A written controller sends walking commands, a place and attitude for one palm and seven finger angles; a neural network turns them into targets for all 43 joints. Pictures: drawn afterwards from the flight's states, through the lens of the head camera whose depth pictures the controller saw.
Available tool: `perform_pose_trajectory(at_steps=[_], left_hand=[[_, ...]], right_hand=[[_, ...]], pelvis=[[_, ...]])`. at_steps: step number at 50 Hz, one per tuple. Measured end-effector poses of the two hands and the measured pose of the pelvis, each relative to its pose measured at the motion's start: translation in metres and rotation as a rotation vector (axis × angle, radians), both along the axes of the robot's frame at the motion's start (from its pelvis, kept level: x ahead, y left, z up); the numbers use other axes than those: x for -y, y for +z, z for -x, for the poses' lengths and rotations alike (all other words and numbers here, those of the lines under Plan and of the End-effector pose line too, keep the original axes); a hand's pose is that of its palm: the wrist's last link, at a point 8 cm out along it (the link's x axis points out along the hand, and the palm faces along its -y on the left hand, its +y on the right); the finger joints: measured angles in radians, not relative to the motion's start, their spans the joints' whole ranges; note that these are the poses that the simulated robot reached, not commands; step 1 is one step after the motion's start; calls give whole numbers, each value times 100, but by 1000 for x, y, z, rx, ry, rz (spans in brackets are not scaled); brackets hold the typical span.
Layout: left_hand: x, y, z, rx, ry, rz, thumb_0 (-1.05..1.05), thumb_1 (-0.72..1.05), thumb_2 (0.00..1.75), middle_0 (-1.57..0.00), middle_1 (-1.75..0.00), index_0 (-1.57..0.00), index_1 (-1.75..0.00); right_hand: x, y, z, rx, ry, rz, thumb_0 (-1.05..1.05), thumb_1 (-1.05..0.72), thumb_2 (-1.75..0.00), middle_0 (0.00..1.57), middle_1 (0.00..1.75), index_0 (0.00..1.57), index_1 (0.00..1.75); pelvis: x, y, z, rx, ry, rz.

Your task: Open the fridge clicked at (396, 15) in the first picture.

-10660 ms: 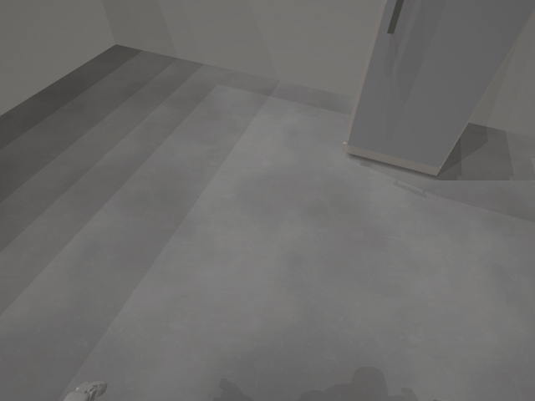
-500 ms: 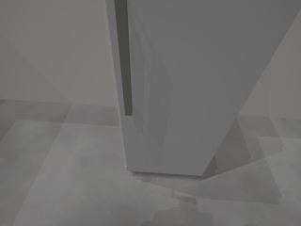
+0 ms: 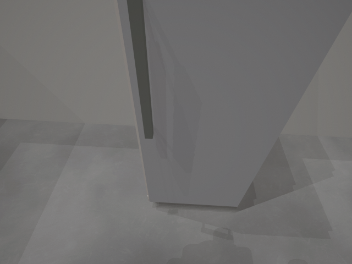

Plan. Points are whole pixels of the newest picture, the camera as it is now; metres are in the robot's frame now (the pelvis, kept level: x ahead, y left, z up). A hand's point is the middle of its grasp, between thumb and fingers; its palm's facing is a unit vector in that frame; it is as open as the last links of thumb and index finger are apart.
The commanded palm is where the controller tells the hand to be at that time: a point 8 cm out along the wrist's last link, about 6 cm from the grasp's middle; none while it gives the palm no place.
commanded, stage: look again from close up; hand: left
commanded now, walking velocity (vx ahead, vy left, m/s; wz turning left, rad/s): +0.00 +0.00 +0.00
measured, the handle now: (144, 78) +0.53 +0.12 +0.15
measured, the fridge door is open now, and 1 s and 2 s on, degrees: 0 0 0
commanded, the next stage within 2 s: raise the hand to about handle height in 0.52 s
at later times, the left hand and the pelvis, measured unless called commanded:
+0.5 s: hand out of the picture -0.01 +0.15 -0.18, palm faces +0.02 -0.99 -0.17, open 7.3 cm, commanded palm none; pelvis +0.01 -0.01 +0.00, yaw +0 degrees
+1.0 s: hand (110, 243) +0.18 +0.16 -0.04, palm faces -0.03 -1.00 +0.03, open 8.3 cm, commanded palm +0.14 +0.23 -0.03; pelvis -0.02 -0.02 -0.07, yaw +2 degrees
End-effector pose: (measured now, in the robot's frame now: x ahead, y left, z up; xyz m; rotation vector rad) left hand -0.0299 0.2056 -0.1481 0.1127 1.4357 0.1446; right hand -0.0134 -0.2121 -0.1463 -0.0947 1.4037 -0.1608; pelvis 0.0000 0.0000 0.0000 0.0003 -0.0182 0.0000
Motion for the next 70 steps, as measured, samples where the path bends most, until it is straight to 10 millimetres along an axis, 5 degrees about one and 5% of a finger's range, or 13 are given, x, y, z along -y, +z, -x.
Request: perform_pose_trajectory(at_steps=[33,37,40,43,47,51,55,58,63,70], left_hand=[[-5,5,-26,78,48,-15,1,91,90,-20,-30,-20,-30],[-30,68,-106,603,108,-124,3,92,89,-20,-31,-21,-32],[-29,119,-167,995,65,-100,3,89,88,-20,-33,-20,-34],[-17,145,-205,1318,-5,12,2,83,86,-20,-37,-20,-37],[-3,135,-207,1499,-165,138,1,74,82,-21,-42,-21,-42],[-11,103,-177,1385,-125,148,1,64,78,-22,-47,-23,-48],[-29,107,-149,1346,-44,36,2,54,75,-23,-53,-23,-54],[-35,126,-149,1418,-57,-20,2,47,72,-23,-58,-23,-58],[-34,145,-180,1442,-163,30,2,35,67,-24,-65,-24,-66],[-48,165,-210,1358,-165,63,1,19,60,-25,-76,-26,-76]], right_hand=[[12,3,-9,27,18,27,0,-91,-90,20,30,20,30],[25,15,-45,296,77,88,1,-92,-90,20,30,20,30],[38,26,-86,499,129,113,2,-92,-90,20,30,20,30],[50,38,-129,669,173,137,2,-91,-90,20,30,20,30],[59,54,-179,846,234,159,1,-91,-90,20,30,20,30],[56,62,-216,934,284,165,1,-91,-90,20,30,20,30],[40,56,-235,941,335,141,1,-91,-90,20,30,20,30],[26,41,-237,905,367,100,1,-91,-90,20,30,20,30],[10,14,-218,806,340,26,1,-90,-90,20,30,21,30],[20,12,-182,723,214,18,1,-90,-90,21,30,21,30]], pelvis=[[5,-1,-3,9,5,12],[6,-6,2,9,31,1],[6,-14,9,-16,56,6],[9,-30,16,-78,45,6],[16,-56,21,-142,26,3],[23,-74,20,-162,33,9],[29,-79,16,-167,60,37],[32,-80,15,-172,81,59],[34,-76,13,-177,87,68],[33,-58,1,-167,57,43]])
